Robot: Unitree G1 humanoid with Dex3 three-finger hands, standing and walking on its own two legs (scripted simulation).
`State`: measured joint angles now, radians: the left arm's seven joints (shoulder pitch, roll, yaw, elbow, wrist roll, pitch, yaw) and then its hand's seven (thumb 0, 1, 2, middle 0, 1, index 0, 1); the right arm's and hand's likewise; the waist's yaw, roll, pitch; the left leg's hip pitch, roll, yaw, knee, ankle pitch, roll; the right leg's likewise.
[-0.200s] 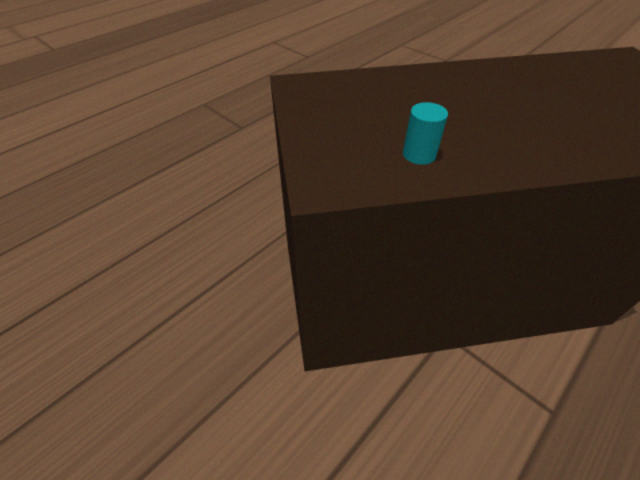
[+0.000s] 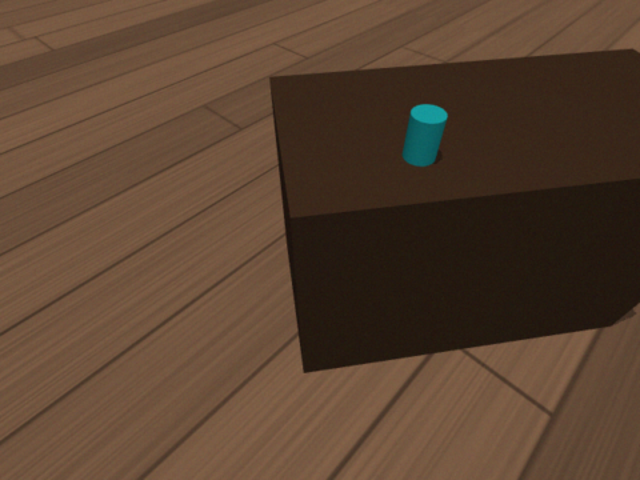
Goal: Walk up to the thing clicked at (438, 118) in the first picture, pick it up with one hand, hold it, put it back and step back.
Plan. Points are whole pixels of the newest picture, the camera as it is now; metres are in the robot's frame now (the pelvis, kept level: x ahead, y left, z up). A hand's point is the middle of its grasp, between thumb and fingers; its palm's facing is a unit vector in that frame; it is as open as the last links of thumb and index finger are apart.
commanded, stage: stand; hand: right
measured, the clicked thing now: (423, 136) +0.74 -0.20 +0.02
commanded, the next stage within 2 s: walk up in 0.92 s
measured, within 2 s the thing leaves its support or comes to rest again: neither
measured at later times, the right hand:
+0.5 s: hand out of the picture +0.08 -0.25 -0.16, palm faces -0.02 +0.94 -0.34, open 7.4 cm
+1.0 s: hand out of the picture +0.07 -0.26 -0.16, palm faces -0.02 +0.94 -0.35, open 7.4 cm
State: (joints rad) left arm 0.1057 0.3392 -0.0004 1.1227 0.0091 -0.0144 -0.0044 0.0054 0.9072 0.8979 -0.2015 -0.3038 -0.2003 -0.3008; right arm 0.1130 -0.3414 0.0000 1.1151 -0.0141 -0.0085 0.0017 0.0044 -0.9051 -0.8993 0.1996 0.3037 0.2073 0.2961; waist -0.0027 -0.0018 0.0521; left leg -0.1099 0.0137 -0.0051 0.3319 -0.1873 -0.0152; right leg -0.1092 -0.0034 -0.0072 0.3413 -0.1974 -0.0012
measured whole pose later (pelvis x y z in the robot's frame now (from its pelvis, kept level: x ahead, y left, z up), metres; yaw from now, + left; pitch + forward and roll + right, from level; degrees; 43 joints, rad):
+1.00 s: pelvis +0.01 +0.00 +0.00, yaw +0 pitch -2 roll +1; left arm 0.15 0.37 0.05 1.06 0.04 0.01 -0.04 0.01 0.91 0.90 -0.20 -0.30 -0.20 -0.30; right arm 0.18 -0.34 -0.03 1.07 -0.03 -0.04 0.01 0.00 -0.90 -0.90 0.20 0.30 0.21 0.30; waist 0.00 -0.03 0.03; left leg -0.12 0.00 -0.01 0.38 -0.24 0.01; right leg -0.18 -0.01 -0.01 0.54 -0.38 -0.02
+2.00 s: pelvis +0.20 -0.09 -0.03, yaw +9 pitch -2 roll +1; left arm 0.22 0.37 0.04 0.89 0.03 -0.02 0.00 0.00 0.91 0.90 -0.20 -0.30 -0.20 -0.30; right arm 0.18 -0.41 -0.04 0.87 0.00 0.03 0.00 0.01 -0.90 -0.90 0.20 0.30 0.21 0.30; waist 0.02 0.04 0.11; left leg -0.43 -0.04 -0.08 0.99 -0.52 0.01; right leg -0.34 -0.07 -0.02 0.71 -0.34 0.01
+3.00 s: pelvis +0.20 -0.08 +0.00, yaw +11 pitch -3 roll +0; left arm 0.09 0.36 0.01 1.14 0.01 -0.02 -0.01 0.01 0.91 0.90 -0.20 -0.30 -0.20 -0.30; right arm 0.09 -0.35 -0.01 1.13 -0.01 0.01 0.02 0.00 -0.90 -0.90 0.20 0.30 0.21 0.30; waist 0.01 0.01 0.05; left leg -0.10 0.01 -0.04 0.36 -0.21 -0.02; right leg -0.15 -0.05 -0.01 0.35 -0.15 0.04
